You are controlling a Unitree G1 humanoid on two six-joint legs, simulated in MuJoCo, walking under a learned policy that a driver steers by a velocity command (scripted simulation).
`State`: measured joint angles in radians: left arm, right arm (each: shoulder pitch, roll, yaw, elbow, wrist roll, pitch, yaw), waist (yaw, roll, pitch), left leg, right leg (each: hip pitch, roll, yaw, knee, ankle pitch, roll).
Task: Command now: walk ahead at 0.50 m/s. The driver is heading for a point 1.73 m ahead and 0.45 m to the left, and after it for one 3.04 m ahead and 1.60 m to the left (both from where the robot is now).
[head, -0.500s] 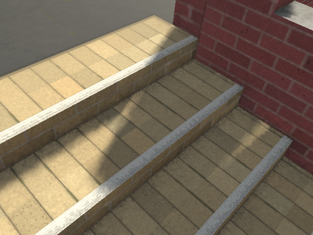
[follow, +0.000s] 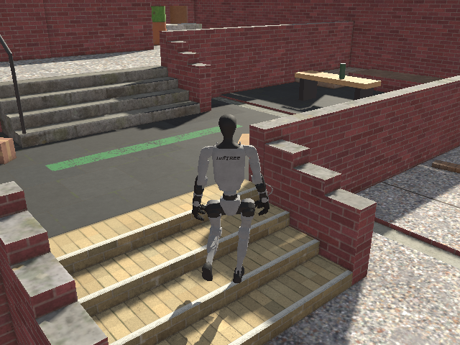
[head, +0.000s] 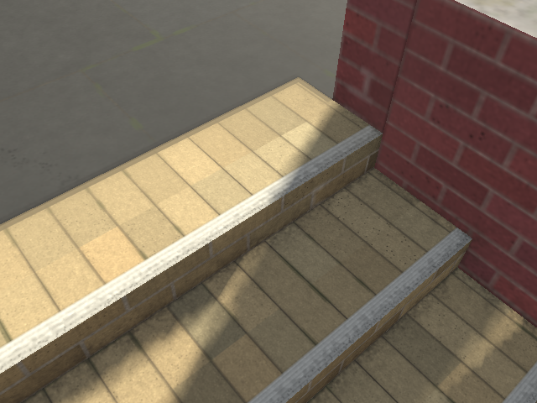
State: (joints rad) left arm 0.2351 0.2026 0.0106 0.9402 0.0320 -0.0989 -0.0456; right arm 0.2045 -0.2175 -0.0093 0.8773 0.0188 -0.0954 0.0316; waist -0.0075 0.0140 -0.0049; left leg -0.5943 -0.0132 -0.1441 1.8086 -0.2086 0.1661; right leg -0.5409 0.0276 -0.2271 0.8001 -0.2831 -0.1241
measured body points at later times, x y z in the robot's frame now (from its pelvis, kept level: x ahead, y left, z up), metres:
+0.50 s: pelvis +0.31 +0.04 +0.06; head +0.32 +0.03 +0.51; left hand +0.21 +0.26 -0.08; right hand +0.52 -0.13 -0.03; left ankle +0.43 +0.12 -0.56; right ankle +0.11 -0.06 -0.65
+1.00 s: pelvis +0.58 +0.04 +0.18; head +0.60 +0.05 +0.63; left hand +0.81 +0.22 +0.08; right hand +0.49 -0.19 +0.04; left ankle +0.43 +0.12 -0.56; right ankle +0.77 -0.10 -0.51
